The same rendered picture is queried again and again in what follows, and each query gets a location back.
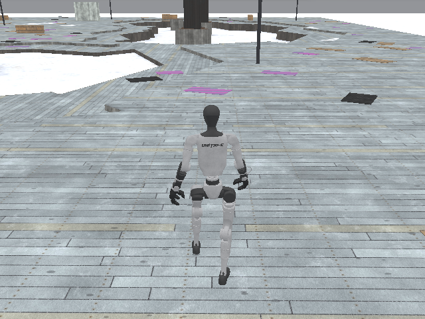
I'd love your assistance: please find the robot left upper arm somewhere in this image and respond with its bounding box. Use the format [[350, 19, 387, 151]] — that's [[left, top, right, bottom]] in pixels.
[[180, 134, 198, 172]]

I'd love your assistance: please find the left robot hand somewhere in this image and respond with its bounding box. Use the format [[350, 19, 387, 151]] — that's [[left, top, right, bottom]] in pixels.
[[169, 189, 185, 205]]

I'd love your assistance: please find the left robot thigh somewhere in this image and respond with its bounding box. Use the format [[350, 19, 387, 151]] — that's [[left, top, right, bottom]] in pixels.
[[191, 185, 204, 219]]

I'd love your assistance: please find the robot right shin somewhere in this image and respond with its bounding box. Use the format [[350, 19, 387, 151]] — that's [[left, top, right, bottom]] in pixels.
[[220, 229, 232, 276]]

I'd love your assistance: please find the right robot forearm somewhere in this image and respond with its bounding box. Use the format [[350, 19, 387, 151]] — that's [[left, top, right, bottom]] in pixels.
[[238, 159, 248, 181]]

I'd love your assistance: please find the right robot hand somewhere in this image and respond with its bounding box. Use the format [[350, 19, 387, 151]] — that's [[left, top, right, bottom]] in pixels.
[[233, 178, 248, 190]]

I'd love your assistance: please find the robot right upper arm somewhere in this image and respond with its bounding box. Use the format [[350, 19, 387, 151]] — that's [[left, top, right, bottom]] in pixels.
[[226, 134, 244, 169]]

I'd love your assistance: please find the left robot forearm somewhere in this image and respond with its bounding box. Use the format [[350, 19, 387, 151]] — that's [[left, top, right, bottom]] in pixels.
[[171, 162, 187, 191]]

